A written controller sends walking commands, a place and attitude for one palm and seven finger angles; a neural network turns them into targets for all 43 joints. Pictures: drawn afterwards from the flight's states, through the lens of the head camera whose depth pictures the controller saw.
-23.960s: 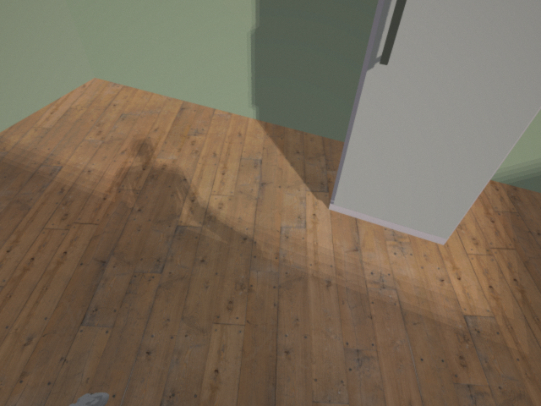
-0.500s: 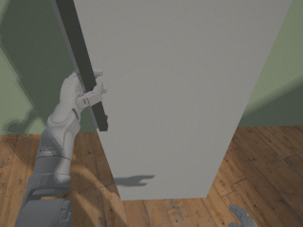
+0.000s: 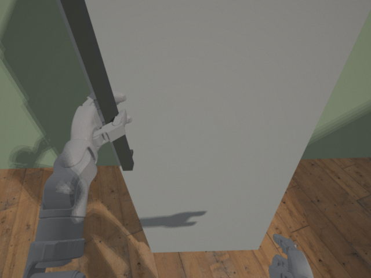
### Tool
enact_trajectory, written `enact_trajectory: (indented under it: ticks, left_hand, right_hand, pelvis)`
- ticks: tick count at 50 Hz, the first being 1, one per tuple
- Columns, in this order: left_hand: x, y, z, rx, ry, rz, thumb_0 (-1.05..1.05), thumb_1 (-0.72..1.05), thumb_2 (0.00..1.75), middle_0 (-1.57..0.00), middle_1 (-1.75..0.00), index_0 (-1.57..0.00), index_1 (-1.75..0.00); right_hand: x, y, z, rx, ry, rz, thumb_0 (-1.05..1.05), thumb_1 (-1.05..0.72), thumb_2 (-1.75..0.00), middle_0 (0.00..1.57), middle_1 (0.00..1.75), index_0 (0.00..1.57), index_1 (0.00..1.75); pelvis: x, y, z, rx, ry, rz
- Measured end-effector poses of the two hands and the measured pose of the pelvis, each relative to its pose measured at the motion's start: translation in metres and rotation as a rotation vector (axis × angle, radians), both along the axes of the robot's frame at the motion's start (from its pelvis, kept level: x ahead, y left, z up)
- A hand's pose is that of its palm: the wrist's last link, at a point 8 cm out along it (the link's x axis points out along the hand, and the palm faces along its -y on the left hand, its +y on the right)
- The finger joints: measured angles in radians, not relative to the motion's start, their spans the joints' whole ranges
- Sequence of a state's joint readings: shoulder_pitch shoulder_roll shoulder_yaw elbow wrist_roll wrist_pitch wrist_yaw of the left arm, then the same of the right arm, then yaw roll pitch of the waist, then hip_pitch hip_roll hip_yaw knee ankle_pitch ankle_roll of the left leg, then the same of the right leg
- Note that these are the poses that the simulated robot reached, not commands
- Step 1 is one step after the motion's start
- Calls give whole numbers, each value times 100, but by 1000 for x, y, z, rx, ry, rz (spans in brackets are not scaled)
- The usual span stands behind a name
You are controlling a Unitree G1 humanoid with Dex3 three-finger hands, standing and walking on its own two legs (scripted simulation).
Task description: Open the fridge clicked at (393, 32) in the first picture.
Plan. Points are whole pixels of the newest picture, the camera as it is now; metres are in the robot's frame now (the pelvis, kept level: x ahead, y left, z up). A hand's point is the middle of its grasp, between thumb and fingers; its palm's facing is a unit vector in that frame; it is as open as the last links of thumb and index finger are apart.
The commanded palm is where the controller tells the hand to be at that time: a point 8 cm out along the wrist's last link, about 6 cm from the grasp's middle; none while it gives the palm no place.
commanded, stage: pull the door a little, standing still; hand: left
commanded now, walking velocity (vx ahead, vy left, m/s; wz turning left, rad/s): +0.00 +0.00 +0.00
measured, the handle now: (104, 80) +0.40 +0.17 +0.27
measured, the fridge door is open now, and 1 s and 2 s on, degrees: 0 14 44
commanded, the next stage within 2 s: walk backward, drawing the door open in 0.28 s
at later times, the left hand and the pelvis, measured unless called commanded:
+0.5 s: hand (114, 153) +0.28 +0.14 +0.19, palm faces +0.05 -0.97 -0.23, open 6.9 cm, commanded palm +0.25 +0.20 +0.19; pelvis +0.06 +0.00 +0.00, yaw -5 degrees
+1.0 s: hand (121, 171) +0.25 +0.12 +0.18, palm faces +0.38 -0.86 -0.35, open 7.2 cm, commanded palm +0.20 +0.16 +0.19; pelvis +0.01 -0.08 +0.00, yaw +4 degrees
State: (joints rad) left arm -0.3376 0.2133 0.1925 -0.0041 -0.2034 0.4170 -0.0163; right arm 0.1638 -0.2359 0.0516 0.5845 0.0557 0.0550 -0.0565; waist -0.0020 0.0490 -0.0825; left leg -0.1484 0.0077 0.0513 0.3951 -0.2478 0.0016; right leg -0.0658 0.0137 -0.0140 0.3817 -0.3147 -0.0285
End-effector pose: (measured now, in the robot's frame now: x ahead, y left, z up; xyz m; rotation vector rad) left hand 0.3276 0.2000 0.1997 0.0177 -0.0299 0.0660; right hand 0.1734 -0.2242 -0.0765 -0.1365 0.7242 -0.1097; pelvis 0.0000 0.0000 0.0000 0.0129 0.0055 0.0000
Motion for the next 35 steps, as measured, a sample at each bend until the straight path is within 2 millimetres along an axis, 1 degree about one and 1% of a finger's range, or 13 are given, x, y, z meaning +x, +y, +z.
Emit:
enact_trajectory:
  ticks: [6,12,15,20,22,24,26,30,32,35]
  left_hand:
    - [-5,0,-1,17,-10,-6,-1,73,76,-33,-140,-26,-140]
    - [-17,-1,-2,30,-28,-22,-2,73,76,-30,-137,-21,-139]
    - [-28,-2,-2,41,-37,-33,-2,73,75,-29,-135,-19,-138]
    - [-57,-6,-1,53,-37,-59,-2,71,74,-30,-133,-19,-135]
    - [-63,-7,1,138,-69,-55,-3,66,73,-32,-132,-21,-135]
    - [-66,-6,1,206,-115,-43,-5,60,73,-34,-133,-24,-136]
    - [-68,-6,1,235,-137,-21,-6,57,74,-38,-134,-27,-137]
    - [-69,-8,1,287,-143,35,-9,54,76,-43,-137,-27,-139]
    - [-70,-10,1,321,-145,74,-11,53,77,-44,-138,-25,-139]
    - [-73,-13,0,366,-159,141,-14,52,78,-45,-139,-22,-140]
  right_hand:
    - [6,0,3,18,-8,-10,1,-90,-90,20,30,20,30]
    - [15,-6,5,23,-9,-28,1,-90,-90,20,30,20,30]
    - [23,-9,6,28,-18,-39,1,-90,-90,20,30,20,30]
    - [43,-10,11,35,-43,-33,1,-90,-90,20,30,20,30]
    - [53,-10,12,12,-45,-11,1,-90,-90,20,30,20,30]
    - [60,-10,12,-11,-34,10,1,-90,-90,20,30,20,30]
    - [65,-11,12,-22,-19,21,1,-90,-90,20,30,20,30]
    - [65,-14,10,-9,-10,29,1,-90,-90,20,30,20,30]
    - [62,-16,4,9,-12,34,1,-90,-90,20,30,20,30]
    - [56,-22,-13,43,-4,37,1,-90,-90,20,30,20,30]
  pelvis:
    - [10,0,1,2,12,-16]
    - [27,-1,3,0,32,-48]
    - [37,-1,3,-1,44,-74]
    - [57,-1,4,-2,59,-104]
    - [61,-2,4,-1,60,-95]
    - [62,-4,4,3,67,-83]
    - [61,-5,5,4,71,-77]
    - [56,-10,9,10,61,-70]
    - [54,-15,7,17,56,-57]
    - [51,-28,-2,38,41,-34]
